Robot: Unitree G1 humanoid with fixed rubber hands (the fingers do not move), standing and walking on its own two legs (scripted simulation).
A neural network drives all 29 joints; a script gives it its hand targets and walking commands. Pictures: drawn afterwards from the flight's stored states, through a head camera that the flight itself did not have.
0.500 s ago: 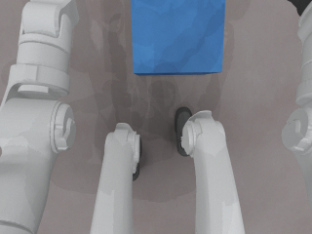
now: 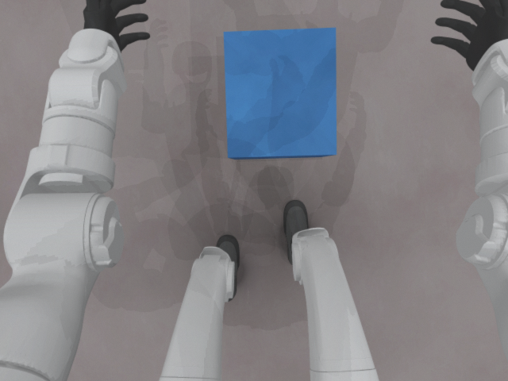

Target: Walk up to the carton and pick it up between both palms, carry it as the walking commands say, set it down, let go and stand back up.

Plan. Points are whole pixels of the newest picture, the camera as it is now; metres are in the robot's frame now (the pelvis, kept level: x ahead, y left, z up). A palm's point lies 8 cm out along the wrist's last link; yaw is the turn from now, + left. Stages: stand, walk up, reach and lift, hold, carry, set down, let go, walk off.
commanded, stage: set down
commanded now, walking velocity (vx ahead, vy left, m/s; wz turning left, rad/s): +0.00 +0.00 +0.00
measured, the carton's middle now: (278, 102) +0.54 -0.10 -0.55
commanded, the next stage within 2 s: let go in 0.08 s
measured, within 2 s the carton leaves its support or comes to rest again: neither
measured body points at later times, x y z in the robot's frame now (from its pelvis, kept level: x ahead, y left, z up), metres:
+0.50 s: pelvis +0.04 +0.00 +0.06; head +0.26 -0.03 +0.45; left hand +0.45 +0.17 -0.04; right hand +0.39 -0.32 -0.03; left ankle +0.04 +0.12 -0.61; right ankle +0.12 -0.11 -0.61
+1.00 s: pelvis +0.07 +0.03 +0.12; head +0.12 +0.01 +0.57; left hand +0.29 +0.24 +0.03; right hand +0.23 -0.25 +0.04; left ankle +0.04 +0.12 -0.61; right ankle +0.12 -0.11 -0.61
